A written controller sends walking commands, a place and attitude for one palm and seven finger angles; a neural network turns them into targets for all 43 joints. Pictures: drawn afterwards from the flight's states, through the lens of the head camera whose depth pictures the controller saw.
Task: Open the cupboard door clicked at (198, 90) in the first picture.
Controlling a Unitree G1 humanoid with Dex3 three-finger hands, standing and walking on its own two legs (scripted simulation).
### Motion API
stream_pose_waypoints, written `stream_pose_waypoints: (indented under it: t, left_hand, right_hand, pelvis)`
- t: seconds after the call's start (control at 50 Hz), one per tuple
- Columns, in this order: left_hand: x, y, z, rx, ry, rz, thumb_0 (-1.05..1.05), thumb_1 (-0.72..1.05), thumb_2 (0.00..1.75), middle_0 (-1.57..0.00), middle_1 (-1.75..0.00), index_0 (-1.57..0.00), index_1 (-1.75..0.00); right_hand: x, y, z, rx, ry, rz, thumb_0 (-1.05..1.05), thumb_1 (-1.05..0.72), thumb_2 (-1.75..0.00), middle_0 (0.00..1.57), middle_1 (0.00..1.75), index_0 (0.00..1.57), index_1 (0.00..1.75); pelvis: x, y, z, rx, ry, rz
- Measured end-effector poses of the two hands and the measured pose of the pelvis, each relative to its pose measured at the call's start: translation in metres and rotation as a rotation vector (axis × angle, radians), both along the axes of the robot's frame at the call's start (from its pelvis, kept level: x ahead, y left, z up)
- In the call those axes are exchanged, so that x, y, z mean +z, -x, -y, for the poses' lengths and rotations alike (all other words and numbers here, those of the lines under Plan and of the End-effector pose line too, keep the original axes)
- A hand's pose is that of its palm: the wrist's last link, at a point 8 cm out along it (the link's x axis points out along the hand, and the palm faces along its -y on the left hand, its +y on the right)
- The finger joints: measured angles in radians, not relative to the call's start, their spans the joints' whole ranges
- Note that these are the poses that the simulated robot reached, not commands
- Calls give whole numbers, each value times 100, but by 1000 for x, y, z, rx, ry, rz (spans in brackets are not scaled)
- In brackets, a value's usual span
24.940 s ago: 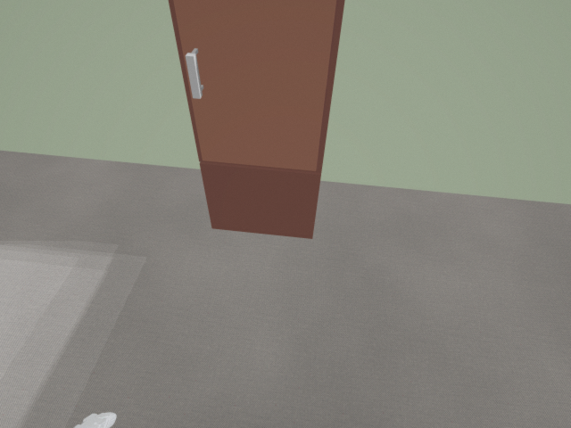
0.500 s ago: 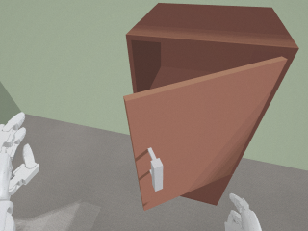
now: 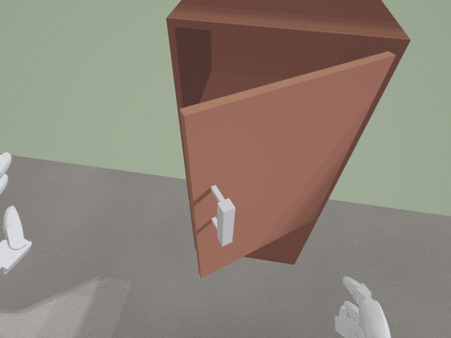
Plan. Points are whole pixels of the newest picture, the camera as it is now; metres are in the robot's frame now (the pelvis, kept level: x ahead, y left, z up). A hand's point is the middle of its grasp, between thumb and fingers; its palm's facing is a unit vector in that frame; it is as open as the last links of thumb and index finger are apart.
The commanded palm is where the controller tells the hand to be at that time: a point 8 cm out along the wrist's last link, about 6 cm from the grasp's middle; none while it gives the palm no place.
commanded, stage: step back with the hand held close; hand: left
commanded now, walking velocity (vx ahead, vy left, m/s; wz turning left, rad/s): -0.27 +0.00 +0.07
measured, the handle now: (220, 215) +0.35 +0.03 +0.01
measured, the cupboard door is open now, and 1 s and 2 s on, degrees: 37 37 37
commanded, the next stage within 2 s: stop stepping back and stand still in 0.56 s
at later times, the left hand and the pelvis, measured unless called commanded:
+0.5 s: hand out of the picture +0.08 +0.28 +0.16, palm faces +0.51 -0.74 -0.42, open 7.4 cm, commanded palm +0.02 +0.32 +0.18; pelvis -0.09 +0.01 -0.02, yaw +6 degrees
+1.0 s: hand out of the picture -0.03 +0.24 +0.18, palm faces +0.32 -0.77 -0.55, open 7.4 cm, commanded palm -0.08 +0.29 +0.18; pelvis -0.22 +0.00 -0.01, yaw -1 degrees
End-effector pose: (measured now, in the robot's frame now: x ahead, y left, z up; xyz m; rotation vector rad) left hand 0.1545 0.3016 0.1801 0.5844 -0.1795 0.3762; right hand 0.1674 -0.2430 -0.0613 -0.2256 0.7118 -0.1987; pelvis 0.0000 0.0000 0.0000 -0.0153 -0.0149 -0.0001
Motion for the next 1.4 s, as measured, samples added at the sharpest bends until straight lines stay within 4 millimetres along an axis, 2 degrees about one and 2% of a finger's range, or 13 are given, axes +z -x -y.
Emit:
stream_pose_waypoints:
  t: [0.16,0.42,0.56,0.66,0.82,0.9,0.98,1.08,1.14,1.2,1.26,1.3,1.4]
  left_hand:
    - [-13,42,-6,54,24,47,1,89,90,-21,-30,-22,-30]
    - [-2,106,-7,85,-26,163,1,88,90,-21,-30,-22,-30]
    - [-11,130,-28,54,7,178,1,88,90,-21,-30,-22,-30]
    - [5,149,-43,72,5,188,1,88,90,-21,-30,-22,-30]
    - [16,166,-20,-30,90,210,1,89,90,-20,-30,-21,-30]
    - [17,181,-4,-76,45,137,1,89,90,-20,-30,-21,-30]
    - [16,210,16,-131,-73,60,1,89,90,-21,-30,-21,-30]
    - [24,237,9,-65,-78,119,1,88,90,-21,-30,-22,-30]
    - [14,231,-8,40,2,203,1,88,90,-21,-30,-22,-30]
    - [-7,209,-14,86,121,238,1,88,90,-21,-30,-21,-30]
    - [-20,189,5,28,172,184,1,89,90,-20,-30,-21,-30]
    - [-17,188,27,-67,135,148,1,89,90,-20,-30,-21,-30]
    - [11,222,61,-207,-75,119,2,89,90,-21,-30,-21,-30]
  right_hand:
    - [-10,31,-14,56,9,7,2,-90,-90,20,30,20,30]
    - [-26,71,-16,132,17,-35,2,-90,-90,21,30,20,30]
    - [-17,102,-26,120,79,-53,2,-90,-90,21,30,20,30]
    - [-6,131,-46,106,35,-45,2,-90,-90,20,30,20,30]
    - [10,167,-62,123,-9,-12,2,-90,-90,21,30,20,30]
    - [11,185,-56,128,-30,25,1,-90,-90,21,30,20,30]
    - [-10,209,-37,115,-46,33,1,-90,-90,21,30,20,30]
    - [-25,255,-9,26,-43,-68,1,-90,-90,21,30,20,30]
    - [-31,272,8,-17,-4,-89,2,-90,-90,21,30,20,30]
    - [-39,280,21,-54,30,-74,2,-90,-90,21,30,20,30]
    - [-36,289,24,-77,19,-28,2,-90,-90,20,30,20,30]
    - [-31,297,21,-89,-3,3,2,-90,-90,20,30,20,30]
    - [-29,314,19,-100,-62,30,2,-90,-90,20,30,20,30]
  pelvis:
    - [-9,31,-4,21,8,20]
    - [-21,78,1,102,-1,25]
    - [-21,112,-15,112,25,11]
    - [-6,133,-20,80,74,-14]
    - [8,171,-15,32,76,-84]
    - [7,197,-4,31,45,-100]
    - [-11,224,3,-18,-3,-75]
    - [-9,215,6,-64,-20,-34]
    - [-11,211,5,-71,-42,-10]
    - [-21,218,0,-53,-49,17]
    - [-22,236,0,-57,-64,47]
    - [-20,245,6,-59,-71,56]
    - [-17,255,24,-73,-60,44]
